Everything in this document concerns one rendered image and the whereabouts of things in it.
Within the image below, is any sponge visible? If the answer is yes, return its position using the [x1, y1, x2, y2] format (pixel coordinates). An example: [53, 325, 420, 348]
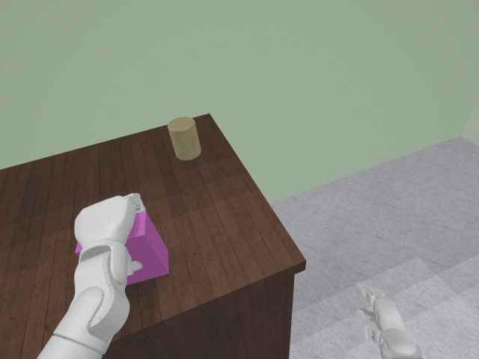
[75, 211, 169, 285]

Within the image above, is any robot left hand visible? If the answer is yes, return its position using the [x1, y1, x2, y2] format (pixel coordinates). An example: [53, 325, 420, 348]
[74, 193, 146, 277]

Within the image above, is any table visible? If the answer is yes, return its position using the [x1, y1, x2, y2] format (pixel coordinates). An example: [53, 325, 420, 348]
[0, 114, 306, 359]

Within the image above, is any robot right forearm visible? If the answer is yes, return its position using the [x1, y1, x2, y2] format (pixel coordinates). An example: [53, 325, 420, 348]
[379, 328, 426, 359]

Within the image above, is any robot right hand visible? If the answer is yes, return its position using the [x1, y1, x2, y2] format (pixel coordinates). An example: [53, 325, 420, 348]
[350, 282, 406, 346]

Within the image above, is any robot left forearm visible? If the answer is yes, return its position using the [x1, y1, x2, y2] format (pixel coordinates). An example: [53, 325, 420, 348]
[37, 240, 129, 359]

